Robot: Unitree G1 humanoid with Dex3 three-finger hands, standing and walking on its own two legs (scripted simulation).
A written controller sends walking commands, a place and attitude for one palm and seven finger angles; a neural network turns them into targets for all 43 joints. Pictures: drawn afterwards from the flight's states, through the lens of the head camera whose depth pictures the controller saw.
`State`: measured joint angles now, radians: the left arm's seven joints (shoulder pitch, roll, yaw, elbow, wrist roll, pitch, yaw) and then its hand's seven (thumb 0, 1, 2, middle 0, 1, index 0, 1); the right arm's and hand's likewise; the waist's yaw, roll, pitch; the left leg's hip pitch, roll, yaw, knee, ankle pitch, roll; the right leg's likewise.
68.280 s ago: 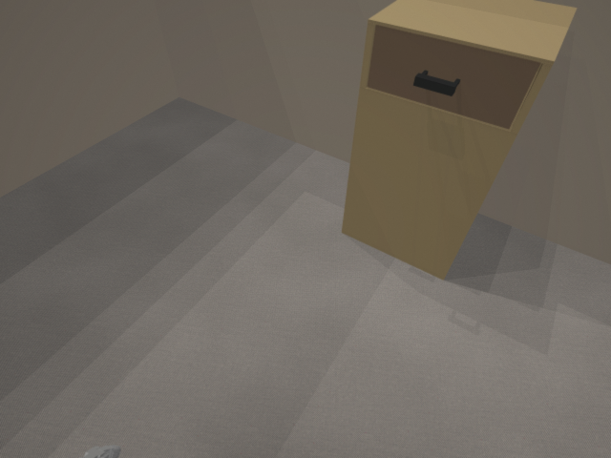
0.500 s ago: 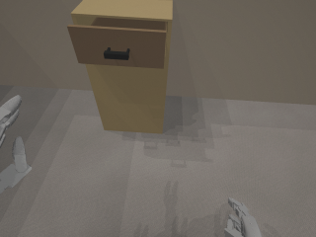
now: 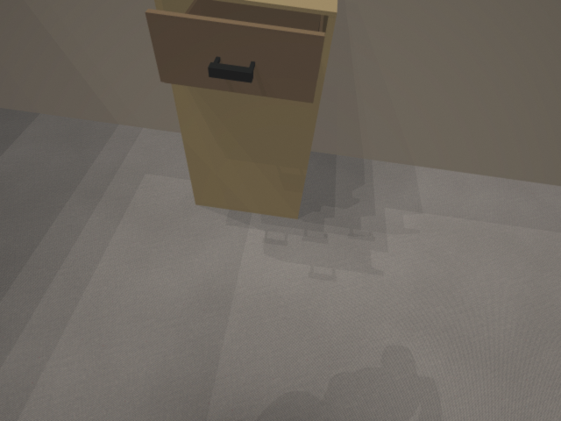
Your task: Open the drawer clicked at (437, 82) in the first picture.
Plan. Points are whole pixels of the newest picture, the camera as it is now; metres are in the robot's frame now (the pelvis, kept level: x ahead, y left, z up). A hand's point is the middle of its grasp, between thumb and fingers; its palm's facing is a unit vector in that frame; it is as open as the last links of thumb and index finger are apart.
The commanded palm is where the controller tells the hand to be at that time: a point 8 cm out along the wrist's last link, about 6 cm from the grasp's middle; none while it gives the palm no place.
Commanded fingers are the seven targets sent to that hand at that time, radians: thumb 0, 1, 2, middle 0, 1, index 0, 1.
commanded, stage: let the arm hang, fingers relaxed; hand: left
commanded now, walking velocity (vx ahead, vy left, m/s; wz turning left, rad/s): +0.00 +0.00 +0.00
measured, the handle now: (233, 67) +0.87 +0.18 +0.01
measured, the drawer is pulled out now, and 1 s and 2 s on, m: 0.12 0.12 0.12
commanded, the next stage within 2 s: look to check the result in 0.58 s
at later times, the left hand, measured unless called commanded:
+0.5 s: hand out of the picture +0.07 +0.22 -0.16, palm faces -0.04 -0.95 -0.31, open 7.3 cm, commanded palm none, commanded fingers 0.00 0.90 0.90 -0.20 -0.30 -0.20 -0.30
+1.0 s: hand out of the picture +0.07 +0.22 -0.16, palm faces -0.06 -0.95 -0.31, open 7.3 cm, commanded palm none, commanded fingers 0.00 0.90 0.90 -0.20 -0.30 -0.20 -0.30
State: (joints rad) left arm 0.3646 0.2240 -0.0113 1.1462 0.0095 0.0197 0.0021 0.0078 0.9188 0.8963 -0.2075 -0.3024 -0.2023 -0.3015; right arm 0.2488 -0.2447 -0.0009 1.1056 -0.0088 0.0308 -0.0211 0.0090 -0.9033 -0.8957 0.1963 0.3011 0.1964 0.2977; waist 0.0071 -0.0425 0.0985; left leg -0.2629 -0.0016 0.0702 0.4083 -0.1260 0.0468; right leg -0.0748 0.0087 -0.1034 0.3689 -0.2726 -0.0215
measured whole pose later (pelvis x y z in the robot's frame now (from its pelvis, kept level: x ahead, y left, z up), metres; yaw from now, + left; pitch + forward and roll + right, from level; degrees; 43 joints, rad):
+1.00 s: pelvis +0.02 -0.01 +0.01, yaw -1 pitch -2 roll +0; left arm 0.18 0.30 0.00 1.13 0.01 -0.02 0.01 0.00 0.91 0.90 -0.21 -0.30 -0.20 -0.30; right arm 0.14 -0.29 0.00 1.13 -0.01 0.01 -0.01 0.01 -0.90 -0.90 0.20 0.30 0.20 0.30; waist -0.02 0.00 0.06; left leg -0.17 0.00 0.09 0.31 -0.11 0.03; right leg 0.01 0.01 -0.08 0.27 -0.25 -0.03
